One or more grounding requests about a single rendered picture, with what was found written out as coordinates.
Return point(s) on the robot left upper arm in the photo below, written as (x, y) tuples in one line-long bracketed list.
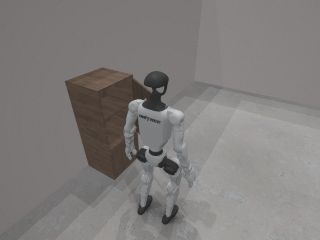
[(132, 115)]

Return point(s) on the robot left hand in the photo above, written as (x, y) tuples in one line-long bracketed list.
[(128, 150)]

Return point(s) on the robot right hand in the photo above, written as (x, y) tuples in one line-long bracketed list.
[(190, 178)]

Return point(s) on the robot left thigh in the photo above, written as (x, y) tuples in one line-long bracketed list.
[(148, 177)]

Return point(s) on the cupboard door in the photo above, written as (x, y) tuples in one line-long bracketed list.
[(140, 92)]

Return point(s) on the robot right upper arm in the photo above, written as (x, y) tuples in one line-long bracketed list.
[(177, 119)]

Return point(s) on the right robot foot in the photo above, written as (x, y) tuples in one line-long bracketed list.
[(166, 219)]

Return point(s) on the robot left forearm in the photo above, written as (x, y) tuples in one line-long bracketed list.
[(129, 139)]

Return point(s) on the robot right forearm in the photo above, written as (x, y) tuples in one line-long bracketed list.
[(184, 160)]

